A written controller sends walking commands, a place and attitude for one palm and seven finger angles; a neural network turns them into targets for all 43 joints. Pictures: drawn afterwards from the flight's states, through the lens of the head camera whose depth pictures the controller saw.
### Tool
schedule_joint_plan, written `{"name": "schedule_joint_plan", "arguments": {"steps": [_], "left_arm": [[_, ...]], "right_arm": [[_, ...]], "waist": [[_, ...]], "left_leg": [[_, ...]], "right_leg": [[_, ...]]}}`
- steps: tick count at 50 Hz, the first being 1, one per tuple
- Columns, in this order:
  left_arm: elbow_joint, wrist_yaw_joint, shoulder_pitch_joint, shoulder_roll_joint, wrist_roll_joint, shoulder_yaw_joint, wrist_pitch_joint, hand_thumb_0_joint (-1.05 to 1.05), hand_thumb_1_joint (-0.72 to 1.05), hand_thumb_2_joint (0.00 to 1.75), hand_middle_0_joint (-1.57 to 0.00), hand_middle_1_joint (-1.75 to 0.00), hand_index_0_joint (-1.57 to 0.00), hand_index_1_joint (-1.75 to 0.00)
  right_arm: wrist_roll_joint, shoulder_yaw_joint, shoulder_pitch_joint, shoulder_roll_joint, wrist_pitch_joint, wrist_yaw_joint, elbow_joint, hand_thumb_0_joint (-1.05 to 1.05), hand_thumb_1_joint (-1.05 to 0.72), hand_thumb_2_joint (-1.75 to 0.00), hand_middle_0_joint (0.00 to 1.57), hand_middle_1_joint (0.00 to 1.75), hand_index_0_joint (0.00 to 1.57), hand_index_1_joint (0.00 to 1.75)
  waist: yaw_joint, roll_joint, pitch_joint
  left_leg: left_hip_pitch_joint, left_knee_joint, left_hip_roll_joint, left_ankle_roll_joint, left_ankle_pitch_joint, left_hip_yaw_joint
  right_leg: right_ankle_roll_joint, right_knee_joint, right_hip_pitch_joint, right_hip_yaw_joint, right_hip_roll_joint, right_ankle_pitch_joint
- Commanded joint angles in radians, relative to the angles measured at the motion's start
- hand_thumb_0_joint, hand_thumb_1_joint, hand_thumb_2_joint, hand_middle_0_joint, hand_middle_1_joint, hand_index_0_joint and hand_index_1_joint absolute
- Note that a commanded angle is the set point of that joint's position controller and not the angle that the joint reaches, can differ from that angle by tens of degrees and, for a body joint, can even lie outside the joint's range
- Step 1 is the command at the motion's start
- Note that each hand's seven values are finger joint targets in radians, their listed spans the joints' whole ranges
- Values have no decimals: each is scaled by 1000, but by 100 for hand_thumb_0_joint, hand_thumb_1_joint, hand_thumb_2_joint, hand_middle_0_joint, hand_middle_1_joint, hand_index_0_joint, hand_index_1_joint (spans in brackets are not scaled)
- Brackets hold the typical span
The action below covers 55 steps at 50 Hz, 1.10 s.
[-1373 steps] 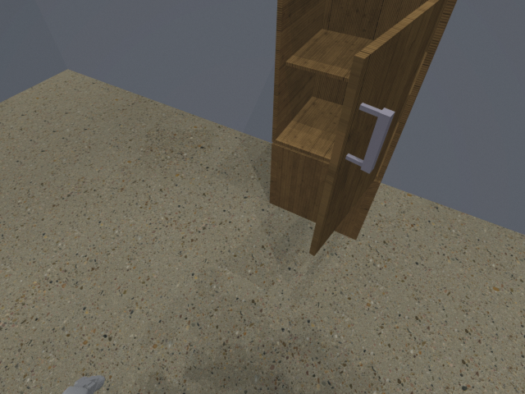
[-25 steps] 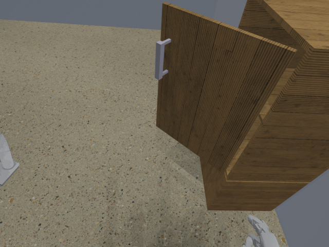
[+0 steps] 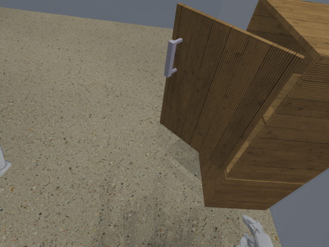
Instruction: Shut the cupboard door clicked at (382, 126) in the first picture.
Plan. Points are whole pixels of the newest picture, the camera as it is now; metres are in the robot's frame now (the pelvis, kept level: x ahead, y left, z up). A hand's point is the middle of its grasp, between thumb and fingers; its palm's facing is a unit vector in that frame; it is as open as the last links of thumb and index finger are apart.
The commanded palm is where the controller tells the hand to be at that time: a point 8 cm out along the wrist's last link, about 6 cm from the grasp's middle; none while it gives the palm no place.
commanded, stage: step back with the hand held close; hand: left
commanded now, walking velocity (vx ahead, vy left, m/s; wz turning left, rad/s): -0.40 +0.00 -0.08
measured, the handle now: (173, 58) +0.74 +0.03 +0.08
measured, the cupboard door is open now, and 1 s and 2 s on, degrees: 49 49 49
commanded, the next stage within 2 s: stop stepping back and stand still in 0.14 s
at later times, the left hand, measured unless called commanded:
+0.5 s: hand out of the picture +0.10 +0.29 +0.16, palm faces +0.47 -0.81 -0.35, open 7.4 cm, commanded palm +0.04 +0.29 +0.18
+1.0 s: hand out of the picture +0.05 +0.30 +0.16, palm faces +0.47 -0.82 -0.33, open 7.4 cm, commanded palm -0.02 +0.33 +0.18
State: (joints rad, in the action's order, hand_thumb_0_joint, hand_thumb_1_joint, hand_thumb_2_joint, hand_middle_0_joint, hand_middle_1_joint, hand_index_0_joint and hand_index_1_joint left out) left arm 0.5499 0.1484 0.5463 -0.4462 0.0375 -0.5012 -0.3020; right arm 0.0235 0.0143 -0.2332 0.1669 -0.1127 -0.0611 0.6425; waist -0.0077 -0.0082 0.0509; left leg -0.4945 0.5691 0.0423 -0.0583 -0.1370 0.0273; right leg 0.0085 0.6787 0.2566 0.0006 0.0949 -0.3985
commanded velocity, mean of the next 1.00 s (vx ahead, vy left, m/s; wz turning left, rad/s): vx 0.05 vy -0.04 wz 0.00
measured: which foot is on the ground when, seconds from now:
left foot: down 0.00-0.24, up 0.26-0.36, down 0.38-0.68, up 0.70-0.86, down 0.88-1.00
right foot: up 0.00-0.08, down 0.10-0.90, up 0.92-1.00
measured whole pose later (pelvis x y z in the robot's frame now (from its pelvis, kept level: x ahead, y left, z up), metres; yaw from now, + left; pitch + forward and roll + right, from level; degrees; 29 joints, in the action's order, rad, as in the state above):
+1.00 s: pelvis -0.17 +0.03 -0.01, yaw -2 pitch -3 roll +0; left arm 0.44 0.18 0.45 -0.39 0.03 -0.43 -0.16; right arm 0.01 -0.01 -0.25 0.17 -0.10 -0.08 0.66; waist 0.03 0.07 0.03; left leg -0.33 0.62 0.02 -0.03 -0.25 -0.05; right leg -0.01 0.88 0.35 0.01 0.01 -0.44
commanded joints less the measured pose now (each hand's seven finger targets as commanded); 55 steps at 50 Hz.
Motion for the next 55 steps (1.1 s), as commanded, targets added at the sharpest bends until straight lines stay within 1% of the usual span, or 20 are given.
{"name": "schedule_joint_plan", "arguments": {"steps": [1, 4, 8, 11, 14, 19, 23, 29, 31, 32, 34, 35, 38, 42, 43, 45, 47, 49, 51, 55], "left_arm": [[190, -9, -100, -119, 18, 1, -57, 0, 90, 90, -20, -30, -20, -30], [220, -21, -137, -155, 15, -12, -46, 0, 90, 90, -20, -30, -20, -30], [267, -37, -23, -205, 46, -95, -28, 0, 90, 90, -20, -30, -20, -30], [249, -34, 76, -262, 71, -153, -28, 0, 90, 90, -20, -30, -20, -30], [155, -4, 95, -248, 55, -149, 24, 0, 90, 90, -20, -30, -20, -30], [-12, 26, -125, -157, 19, -25, 60, 0, 90, 90, -20, -30, -20, -30], [143, 19, -188, -130, -5, 19, 36, 0, 90, 90, -20, -30, -20, -30], [219, 18, -43, -166, -6, -21, 50, 0, 90, 90, -20, -30, -20, -30], [193, 20, -20, -191, 1, -62, 54, 0, 90, 90, -20, -30, -20, -30], [166, 24, 16, -231, 5, -109, 61, 0, 90, 90, -20, -30, -20, -30], [133, 29, 8, -175, 19, -74, 79, 0, 90, 90, -20, -30, -20, -30], [136, 33, -45, -167, 18, -63, 75, 0, 90, 90, -20, -30, -20, -30], [5, 40, -188, -138, 3, -16, 70, 0, 90, 90, -20, -30, -20, -30], [32, 49, -292, -100, -11, 75, 76, 0, 90, 90, -20, -30, -20, -30], [68, 52, -283, -111, -12, 62, 75, 0, 90, 90, -20, -30, -20, -30], [195, 55, -276, -136, -10, 19, 52, 0, 90, 90, -20, -30, -20, -30], [207, 41, -200, -202, -10, -61, 52, 0, 90, 90, -20, -30, -20, -30], [237, 33, -145, -163, -13, -40, 47, 0, 90, 90, -20, -30, -20, -30], [233, 36, -70, -152, -9, -46, 52, 0, 90, 90, -20, -30, -20, -30], [132, 35, -68, -137, -10, -39, 76, 0, 90, 90, -20, -30, -20, -30]], "right_arm": [[10, 47, 86, 171, -70, -4, -80, 0, -90, -90, 20, 30, 20, 30], [7, 52, 104, 175, -59, 0, -86, 0, -90, -90, 20, 30, 20, 30], [-14, 46, 137, 142, -18, 10, -164, 0, -90, -90, 20, 30, 20, 30], [-45, 40, 165, 129, 17, -5, -216, 0, -90, -90, 20, 30, 20, 30], [-15, 18, 149, 123, 46, -25, -197, 0, -90, -90, 20, 30, 20, 30], [-38, 26, 95, 185, 15, -57, -171, 0, -90, -90, 20, 30, 20, 30], [-29, 14, 108, 187, -39, -56, -172, 0, -90, -90, 20, 30, 20, 30], [-10, 16, 90, 163, -62, -27, -168, 0, -90, -90, 20, 30, 20, 30], [-2, 21, 88, 156, -44, -21, -161, 0, -90, -90, 20, 30, 20, 30], [0, 31, 86, 154, -33, -20, -154, 0, -90, -90, 20, 30, 20, 30], [-9, 45, 73, 153, 9, -24, -145, 0, -90, -90, 20, 30, 20, 30], [-16, 45, 61, 161, 22, -17, -135, 0, -90, -90, 20, 30, 20, 30], [-11, 19, 76, 145, 17, -20, -124, 0, -90, -90, 20, 30, 20, 30], [-21, 20, 100, 161, -6, -49, -132, 0, -90, -90, 20, 30, 20, 30], [-22, 21, 90, 174, -13, -50, -140, 0, -90, -90, 20, 30, 20, 30], [-29, 20, 97, 186, -32, -41, -173, 0, -90, -90, 20, 30, 20, 30], [-12, 18, 109, 152, -48, -29, -150, 0, -90, -90, 20, 30, 20, 30], [-10, 10, 118, 135, -54, -9, -145, 0, -90, -90, 20, 30, 20, 30], [-10, 6, 103, 144, -49, -1, -142, 0, -90, -90, 20, 30, 20, 30], [-13, 14, 76, 151, -24, -8, -156, 0, -90, -90, 20, 30, 20, 30]], "waist": [[5, -218, 164], [-4, -209, 267], [-15, -94, 326], [8, 149, 195], [22, 48, 35], [32, 21, -108], [17, -235, -24], [10, -204, 68], [13, -156, 67], [9, -26, 99], [14, 174, -3], [26, 162, -48], [44, 108, -112], [40, 23, -116], [36, -79, -109], [29, -275, -53], [24, -276, -43], [14, -172, -49], [11, -226, -12], [28, -139, -13]], "left_leg": [[426, -210, 228, -25, 377, 215], [608, -134, 199, 0, 681, 117], [485, -124, 130, 21, 427, 33], [434, 83, -6, 77, -59, -79], [211, 252, -23, 90, -174, -1], [215, -119, 29, 32, -78, 81], [63, -499, 147, 4, -594, 336], [93, -411, 52, 76, -428, 146], [94, -289, 13, 76, -371, 75], [129, -163, -19, 78, -348, 35], [62, 315, -67, 80, -232, -18], [-67, 452, -46, 74, -200, -10], [2, 333, 38, 49, -243, -7], [257, 12, -13, 33, -245, -125], [270, -106, 26, 6, -320, -26], [319, -341, 261, -101, -370, 417], [170, -458, 295, -111, -646, 515], [119, -412, 269, -96, -507, 342], [80, -368, 219, -48, -447, 178], [11, -217, 101, 25, -421, 28]], "right_leg": [[1, -269, 67, -18, -27, 38], [14, -322, 49, -3, -26, 169], [23, -332, -79, -3, -63, 384], [-16, -409, 185, -87, -260, 320], [-147, -405, 242, -219, -376, 197], [-41, -360, 137, -96, -172, 88], [-2, -123, -106, -23, -39, 38], [-37, -284, -227, 24, -34, 18], [-64, -340, -188, -9, -85, -37], [-96, -385, -127, -72, -137, -181], [-247, -531, 95, -400, -376, -430], [-278, -529, 74, -434, -434, -352], [-194, -489, 188, -253, -379, -362], [-140, -317, 220, -78, -275, -307], [-108, -185, 212, -44, -215, -243], [-15, 161, 272, 64, -52, -102], [-19, 322, 222, -39, -89, -87], [-19, 218, 139, -25, -111, -27], [-18, 19, -19, 44, -80, -15], [-46, -263, -186, 9, -91, 45]]}}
